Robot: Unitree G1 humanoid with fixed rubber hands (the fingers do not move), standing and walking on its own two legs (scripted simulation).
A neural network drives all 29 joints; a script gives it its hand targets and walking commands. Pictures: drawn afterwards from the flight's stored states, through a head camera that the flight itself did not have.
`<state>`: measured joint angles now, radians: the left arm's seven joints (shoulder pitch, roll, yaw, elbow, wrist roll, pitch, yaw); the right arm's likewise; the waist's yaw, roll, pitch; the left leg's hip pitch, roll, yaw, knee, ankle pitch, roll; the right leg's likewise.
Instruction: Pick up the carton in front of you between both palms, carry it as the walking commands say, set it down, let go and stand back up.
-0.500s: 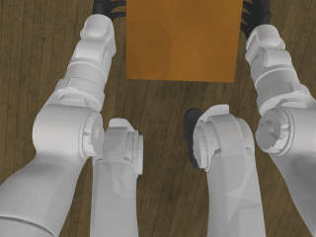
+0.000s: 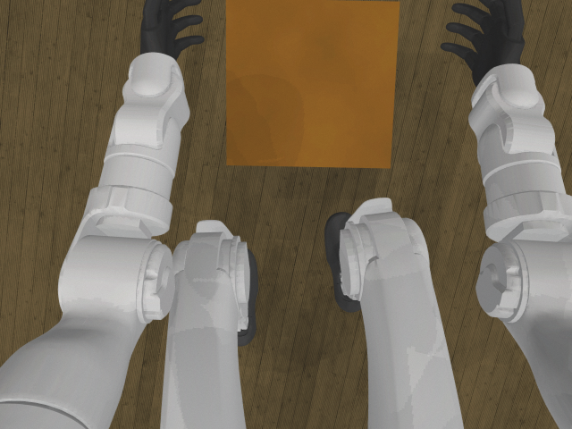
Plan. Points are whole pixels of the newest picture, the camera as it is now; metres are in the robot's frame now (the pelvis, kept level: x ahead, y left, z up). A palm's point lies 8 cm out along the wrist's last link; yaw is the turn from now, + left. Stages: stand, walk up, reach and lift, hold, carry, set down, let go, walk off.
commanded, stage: set down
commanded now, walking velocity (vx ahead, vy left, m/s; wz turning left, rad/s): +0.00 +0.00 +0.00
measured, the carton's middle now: (305, 104) +0.48 -0.07 -0.29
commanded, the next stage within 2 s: let go in 0.76 s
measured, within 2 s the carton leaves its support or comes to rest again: neither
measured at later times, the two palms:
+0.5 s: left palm out of the picture +0.53 +0.11 +0.02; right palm out of the picture +0.47 -0.29 +0.02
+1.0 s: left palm out of the picture +0.48 +0.13 +0.15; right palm out of the picture +0.43 -0.28 +0.15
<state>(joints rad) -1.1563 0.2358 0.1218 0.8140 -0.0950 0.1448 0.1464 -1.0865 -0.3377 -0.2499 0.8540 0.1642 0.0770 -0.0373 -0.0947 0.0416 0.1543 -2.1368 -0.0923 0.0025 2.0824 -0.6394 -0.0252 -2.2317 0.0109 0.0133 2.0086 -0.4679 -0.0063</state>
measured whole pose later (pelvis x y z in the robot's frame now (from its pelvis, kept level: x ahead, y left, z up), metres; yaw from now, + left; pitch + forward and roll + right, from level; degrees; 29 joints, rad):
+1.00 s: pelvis +0.07 -0.01 +0.26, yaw -1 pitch +39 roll +2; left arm -0.65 0.11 0.20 0.67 0.09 0.12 0.08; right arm -0.61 -0.24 -0.28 0.69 -0.06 0.08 0.09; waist -0.06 0.02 -0.10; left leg -1.32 -0.07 -0.05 1.05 -0.41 -0.02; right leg -1.41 0.03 0.04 1.03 -0.30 -0.02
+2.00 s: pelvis +0.13 +0.01 +0.36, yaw -3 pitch -5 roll -1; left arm 0.22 0.20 0.04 0.45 0.01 0.11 -0.05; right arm 0.22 -0.22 -0.04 0.40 -0.03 0.18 0.05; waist 0.00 0.02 0.11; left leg -0.05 -0.03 -0.05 0.46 -0.33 0.02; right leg -0.13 0.03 0.05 0.45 -0.24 0.00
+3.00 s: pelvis +0.13 -0.01 +0.37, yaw -1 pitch -2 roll +0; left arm 0.14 0.35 0.03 0.95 0.02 0.00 0.01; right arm 0.19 -0.37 -0.01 0.87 -0.03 -0.01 -0.03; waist 0.01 0.02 0.02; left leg -0.08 -0.02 -0.08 0.40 -0.29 0.00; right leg -0.16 0.03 0.01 0.41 -0.22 -0.02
